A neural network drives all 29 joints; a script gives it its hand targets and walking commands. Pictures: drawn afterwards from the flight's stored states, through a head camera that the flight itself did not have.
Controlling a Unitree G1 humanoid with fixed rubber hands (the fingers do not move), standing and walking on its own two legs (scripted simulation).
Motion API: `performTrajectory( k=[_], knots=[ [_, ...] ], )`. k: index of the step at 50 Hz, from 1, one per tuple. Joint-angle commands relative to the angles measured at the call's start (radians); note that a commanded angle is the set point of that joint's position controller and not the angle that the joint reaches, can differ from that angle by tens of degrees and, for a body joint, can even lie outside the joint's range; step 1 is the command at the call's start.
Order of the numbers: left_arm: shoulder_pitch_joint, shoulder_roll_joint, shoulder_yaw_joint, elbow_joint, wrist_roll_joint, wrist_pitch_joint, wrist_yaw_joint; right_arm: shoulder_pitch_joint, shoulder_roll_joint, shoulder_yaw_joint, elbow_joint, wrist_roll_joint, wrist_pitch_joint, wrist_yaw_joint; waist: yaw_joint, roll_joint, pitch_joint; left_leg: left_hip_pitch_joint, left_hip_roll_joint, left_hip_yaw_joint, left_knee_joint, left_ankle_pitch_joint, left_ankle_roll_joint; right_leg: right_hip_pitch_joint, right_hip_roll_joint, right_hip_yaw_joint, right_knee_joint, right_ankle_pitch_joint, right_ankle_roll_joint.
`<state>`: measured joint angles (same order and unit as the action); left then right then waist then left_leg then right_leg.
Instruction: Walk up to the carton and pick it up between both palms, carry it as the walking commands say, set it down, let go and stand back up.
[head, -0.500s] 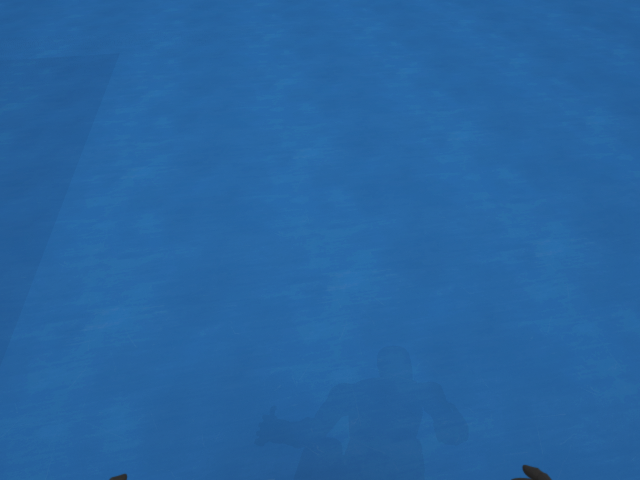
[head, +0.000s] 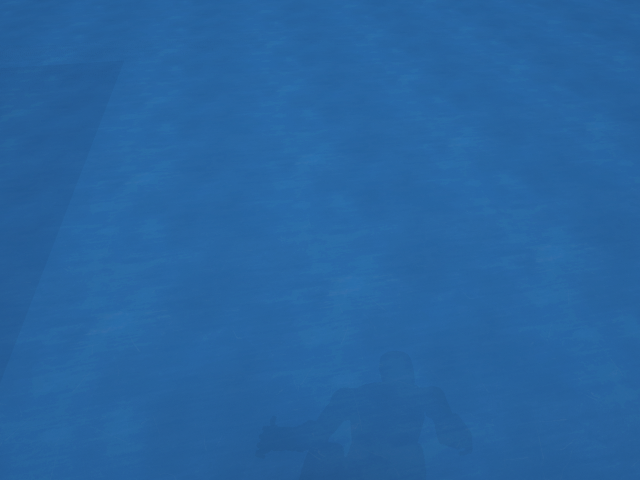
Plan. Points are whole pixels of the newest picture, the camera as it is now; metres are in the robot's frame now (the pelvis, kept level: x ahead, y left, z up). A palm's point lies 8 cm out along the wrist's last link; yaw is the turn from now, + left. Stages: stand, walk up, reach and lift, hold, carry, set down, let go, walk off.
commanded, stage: stand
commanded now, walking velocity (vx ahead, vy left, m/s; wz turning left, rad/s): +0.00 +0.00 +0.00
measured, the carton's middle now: out of the picture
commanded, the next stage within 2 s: walk up in 1.00 s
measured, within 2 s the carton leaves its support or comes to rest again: neither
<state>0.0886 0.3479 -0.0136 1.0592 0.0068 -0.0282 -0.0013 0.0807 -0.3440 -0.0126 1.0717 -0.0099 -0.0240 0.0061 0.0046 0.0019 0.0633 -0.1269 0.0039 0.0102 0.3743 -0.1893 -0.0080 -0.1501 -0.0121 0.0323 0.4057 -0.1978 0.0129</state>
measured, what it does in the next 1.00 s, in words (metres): stands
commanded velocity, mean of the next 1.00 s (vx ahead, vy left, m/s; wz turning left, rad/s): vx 0.00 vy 0.00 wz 0.00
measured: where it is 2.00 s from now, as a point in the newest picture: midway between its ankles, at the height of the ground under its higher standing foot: outside the picture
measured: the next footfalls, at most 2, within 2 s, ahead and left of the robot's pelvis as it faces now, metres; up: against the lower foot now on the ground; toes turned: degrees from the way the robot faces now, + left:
left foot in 1.64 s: +0.13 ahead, +0.01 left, +0.00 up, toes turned -31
right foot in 2.00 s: -0.06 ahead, -0.27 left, +0.00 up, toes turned -58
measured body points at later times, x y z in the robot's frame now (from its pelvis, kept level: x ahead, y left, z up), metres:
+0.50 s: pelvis +0.00 +0.00 +0.00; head +0.01 +0.00 +0.45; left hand +0.10 +0.31 -0.12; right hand +0.10 -0.30 -0.13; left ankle +0.01 +0.13 -0.74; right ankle +0.02 -0.13 -0.74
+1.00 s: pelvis +0.02 +0.00 +0.00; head +0.03 +0.00 +0.45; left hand +0.12 +0.30 -0.12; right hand +0.12 -0.30 -0.13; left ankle +0.01 +0.13 -0.74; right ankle +0.02 -0.13 -0.74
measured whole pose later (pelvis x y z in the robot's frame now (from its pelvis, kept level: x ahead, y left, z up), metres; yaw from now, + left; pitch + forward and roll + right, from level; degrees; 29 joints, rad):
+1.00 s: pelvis +0.02 +0.00 +0.00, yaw +0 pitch -3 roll +0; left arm 0.08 0.35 -0.01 1.08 0.01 -0.02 0.01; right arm 0.08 -0.35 -0.01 1.10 -0.01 -0.01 0.00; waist -0.01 0.00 0.07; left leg -0.10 0.00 0.00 0.35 -0.20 -0.01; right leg -0.12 -0.02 0.03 0.37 -0.21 0.02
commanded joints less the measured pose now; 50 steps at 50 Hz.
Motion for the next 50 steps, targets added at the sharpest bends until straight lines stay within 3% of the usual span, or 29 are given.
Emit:
performTrajectory(
  k=[1, 2, 3, 4, 5, 7, 9, 11, 12, 13, 16, 19, 20, 21, 23, 24, 25, 29, 32, 33, 34, 36, 37, 39, 41, 45, 46, 47, 50],
  knots=[
    [-0.064, 0.232, 0.043, -0.051, 0.01, -0.011, 0.013, -0.048, -0.182, -0.029, -0.052, 0.003, -0.016, -0.001, -0.021, -0.046, -0.089, 0.043, 0.113, -0.089, -0.077, 0.078, 0.033, -0.023, -0.096, 0.084, -0.084, 0.082, -0.033],
    [-0.018, 0.221, 0.045, -0.041, 0.003, -0.007, 0.011, -0.052, -0.227, -0.04, -0.054, 0.007, -0.011, -0.007, 0.0, -0.053, -0.056, 0.028, 0.115, -0.108, -0.082, 0.061, 0.039, -0.036, -0.093, 0.089, -0.095, 0.067, -0.043],
    [-0.056, 0.233, 0.047, -0.032, -0.003, -0.009, 0.013, -0.068, -0.203, -0.038, -0.048, 0.01, -0.005, -0.008, -0.012, -0.026, -0.072, 0.039, 0.111, -0.085, -0.063, 0.07, 0.043, -0.029, -0.116, 0.111, -0.113, 0.085, -0.041],
    [-0.041, 0.185, 0.038, -0.048, 0.002, -0.011, 0.013, -0.053, -0.218, -0.038, -0.056, -0.007, -0.01, -0.009, -0.014, 0.041, -0.084, 0.027, 0.111, -0.085, -0.063, 0.108, 0.035, 0.001, -0.11, 0.083, -0.105, 0.112, -0.042],
    [-0.03, 0.182, 0.034, -0.051, 0.003, -0.015, 0.006, -0.048, -0.227, -0.045, -0.039, 0.0, -0.012, -0.017, 0.011, -0.001, -0.081, 0.025, 0.101, -0.091, -0.068, 0.111, 0.034, 0.008, -0.101, 0.083, -0.104, 0.126, -0.043],
    [-0.048, 0.196, 0.035, -0.046, 0.002, -0.01, 0.009, -0.048, -0.227, -0.041, -0.045, 0.001, -0.007, -0.006, -0.013, -0.011, -0.105, 0.057, 0.115, -0.089, -0.069, 0.057, 0.035, -0.021, -0.107, 0.097, -0.11, 0.099, -0.047],
    [-0.031, 0.2, 0.029, -0.031, 0.002, -0.008, 0.011, -0.067, -0.203, -0.033, -0.05, -0.001, -0.009, -0.008, -0.013, 0.02, -0.039, 0.017, 0.116, -0.097, -0.087, 0.05, 0.033, -0.041, -0.1, 0.087, -0.116, 0.064, -0.043],
    [-0.059, 0.187, 0.033, -0.044, 0.005, -0.009, 0.011, -0.032, -0.22, -0.038, -0.041, -0.006, -0.009, -0.008, -0.009, -0.015, -0.032, -0.006, 0.107, -0.095, -0.107, 0.026, 0.031, -0.022, -0.097, 0.086, -0.103, 0.048, -0.043],
    [-0.037, 0.198, 0.031, -0.034, 0.003, -0.004, 0.012, -0.046, -0.21, -0.035, -0.041, 0.001, -0.006, -0.006, -0.012, 0.026, -0.031, 0.007, 0.119, -0.103, -0.082, 0.05, 0.032, -0.043, -0.095, 0.085, -0.117, 0.054, -0.039],
    [-0.045, 0.221, 0.045, -0.037, 0.005, -0.013, 0.011, -0.023, -0.192, -0.029, -0.047, 0.007, -0.012, -0.003, -0.023, -0.03, -0.083, 0.044, 0.123, -0.098, -0.085, 0.05, 0.028, -0.047, -0.084, 0.074, -0.112, 0.027, -0.03],
    [-0.043, 0.213, 0.041, -0.037, -0.004, -0.005, 0.011, -0.096, -0.221, -0.036, -0.063, -0.001, -0.006, -0.008, -0.01, -0.028, -0.091, 0.021, 0.126, -0.1, -0.086, 0.055, 0.037, 0.008, -0.105, 0.089, -0.12, 0.098, -0.038],
    [-0.045, 0.207, 0.043, -0.029, 0.004, -0.006, 0.01, -0.051, -0.208, -0.031, -0.044, 0.008, -0.007, -0.01, 0.004, -0.01, -0.077, 0.005, 0.117, -0.104, -0.1, 0.064, 0.041, 0.016, -0.108, 0.088, -0.106, 0.056, -0.042],
    [-0.069, 0.215, 0.043, -0.045, 0.001, -0.005, 0.009, -0.073, -0.213, -0.031, -0.04, 0.007, -0.007, -0.013, -0.012, -0.015, -0.09, 0.02, 0.122, -0.092, -0.093, 0.064, 0.034, -0.002, -0.102, 0.097, -0.119, 0.092, -0.043],
    [-0.029, 0.204, 0.039, -0.029, 0.004, 0.0, 0.01, -0.068, -0.239, -0.037, -0.035, 0.004, -0.003, -0.016, -0.001, 0.043, -0.072, 0.035, 0.113, -0.098, -0.098, 0.08, 0.036, -0.009, -0.095, 0.08, -0.12, 0.073, -0.035],
    [-0.052, 0.23, 0.048, -0.023, 0.002, -0.009, 0.008, -0.036, -0.217, -0.03, -0.033, 0.0, -0.005, -0.015, -0.008, 0.02, -0.077, -0.002, 0.12, -0.107, -0.104, 0.097, 0.04, 0.013, -0.098, 0.086, -0.092, 0.09, -0.039],
    [-0.032, 0.194, 0.037, -0.035, 0.0, -0.003, 0.012, -0.054, -0.231, -0.037, -0.036, -0.001, -0.009, -0.007, 0.0, -0.008, -0.039, -0.022, 0.109, -0.106, -0.109, 0.012, 0.028, -0.002, -0.091, 0.078, -0.106, 0.071, -0.032],
    [-0.034, 0.2, 0.043, -0.022, 0.005, 0.001, 0.006, -0.026, -0.231, -0.034, -0.024, 0.0, -0.001, -0.012, -0.006, 0.04, -0.032, -0.014, 0.118, -0.107, -0.127, 0.032, 0.035, 0.005, -0.097, 0.074, -0.105, 0.072, -0.032],
    [-0.026, 0.207, 0.045, -0.02, 0.013, -0.006, 0.01, -0.012, -0.23, -0.042, -0.017, 0.006, -0.007, -0.014, -0.014, -0.034, -0.03, 0.008, 0.117, -0.126, -0.113, 0.053, 0.037, -0.013, -0.1, 0.082, -0.115, 0.057, -0.047],
    [-0.034, 0.198, 0.048, -0.032, -0.004, -0.009, 0.007, -0.049, -0.229, -0.035, -0.033, 0.004, -0.005, -0.01, -0.003, 0.011, -0.075, -0.003, 0.12, -0.122, -0.108, 0.001, 0.039, -0.005, -0.101, 0.077, -0.109, 0.026, -0.038],
    [-0.037, 0.235, 0.054, -0.027, 0.002, -0.012, 0.002, -0.041, -0.226, -0.038, -0.017, 0.002, -0.005, -0.006, -0.003, -0.034, -0.063, -0.009, 0.115, -0.112, -0.103, 0.01, 0.026, 0.005, -0.092, 0.079, -0.112, 0.024, -0.036],
    [-0.051, 0.231, 0.054, -0.029, 0.003, -0.008, 0.008, -0.028, -0.2, -0.028, -0.02, 0.003, -0.004, -0.001, 0.0, 0.028, -0.061, -0.029, 0.115, -0.111, -0.101, -0.005, 0.036, 0.007, -0.108, 0.099, -0.115, 0.042, -0.042],
    [-0.043, 0.211, 0.043, -0.03, 0.002, -0.003, 0.005, -0.052, -0.205, -0.029, -0.031, 0.007, -0.009, -0.004, -0.009, 0.024, -0.066, 0.0, 0.115, -0.107, -0.087, 0.074, 0.035, 0.021, -0.116, 0.085, -0.12, 0.104, -0.044],
    [-0.029, 0.237, 0.054, -0.03, 0.005, -0.005, 0.01, 0.0, -0.197, -0.031, -0.033, 0.008, -0.008, -0.002, -0.032, -0.025, -0.143, 0.03, 0.124, -0.107, -0.085, 0.106, 0.037, 0.051, -0.112, 0.074, -0.097, 0.158, -0.041],
    [-0.034, 0.222, 0.051, -0.017, 0.005, -0.006, 0.012, -0.047, -0.225, -0.032, -0.04, 0.007, -0.008, -0.014, -0.014, 0.016, -0.126, 0.065, 0.116, -0.093, -0.09, 0.172, 0.042, 0.022, -0.101, 0.081, -0.097, 0.161, -0.034],
    [-0.046, 0.231, 0.051, -0.03, 0.005, -0.009, 0.008, -0.014, -0.234, -0.038, -0.019, 0.007, -0.006, -0.012, -0.024, -0.069, -0.138, 0.096, 0.129, -0.103, -0.068, 0.241, 0.025, 0.04, -0.105, 0.052, -0.088, 0.214, -0.028],
    [-0.002, 0.186, 0.034, -0.022, -0.006, -0.01, 0.013, -0.043, -0.205, -0.027, -0.028, 0.004, -0.006, -0.014, -0.009, 0.042, -0.073, 0.024, 0.124, -0.1, -0.062, 0.23, 0.03, 0.04, -0.111, 0.071, -0.085, 0.232, -0.029],
    [-0.061, 0.2, 0.04, -0.03, 0.004, -0.008, 0.012, -0.043, -0.199, -0.027, -0.027, 0.004, -0.007, -0.014, -0.016, -0.008, -0.109, 0.051, 0.115, -0.07, -0.071, 0.195, 0.023, 0.055, -0.111, 0.071, -0.092, 0.236, -0.025],
    [-0.055, 0.211, 0.038, -0.046, -0.003, 0.005, 0.02, -0.038, -0.194, -0.03, -0.025, -0.001, -0.008, -0.012, -0.015, 0.006, -0.083, 0.028, 0.123, -0.1, -0.082, 0.166, 0.029, 0.041, -0.111, 0.067, -0.081, 0.207, -0.039],
    [-0.037, 0.225, 0.045, -0.031, 0.001, -0.002, 0.014, -0.008, -0.221, -0.032, -0.024, 0.002, -0.001, -0.014, -0.019, -0.052, -0.051, 0.02, 0.119, -0.11, -0.094, 0.174, 0.029, 0.039, -0.1, 0.061, -0.093, 0.173, -0.031]
  ],
)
